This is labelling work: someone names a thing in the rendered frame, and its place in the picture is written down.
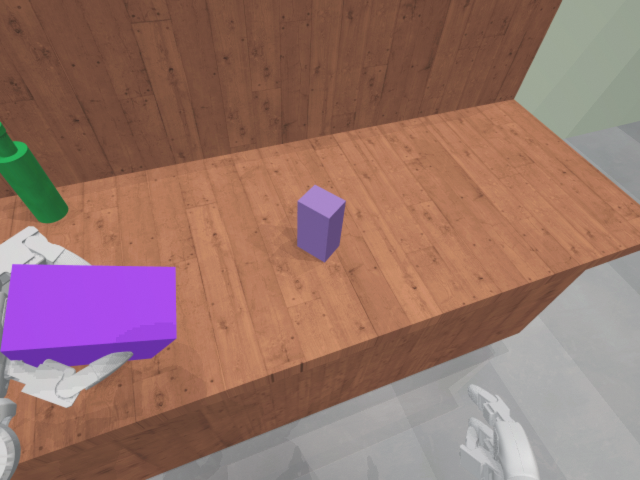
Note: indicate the sponge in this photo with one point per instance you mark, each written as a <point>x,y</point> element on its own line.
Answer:
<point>77,314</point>

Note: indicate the table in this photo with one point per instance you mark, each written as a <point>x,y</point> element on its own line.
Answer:
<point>182,133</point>

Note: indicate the robot left forearm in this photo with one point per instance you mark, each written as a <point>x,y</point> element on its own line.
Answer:
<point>10,449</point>

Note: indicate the robot left hand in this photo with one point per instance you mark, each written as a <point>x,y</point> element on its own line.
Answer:
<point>51,381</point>

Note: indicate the robot right hand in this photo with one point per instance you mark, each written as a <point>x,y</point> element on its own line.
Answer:
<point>507,451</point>

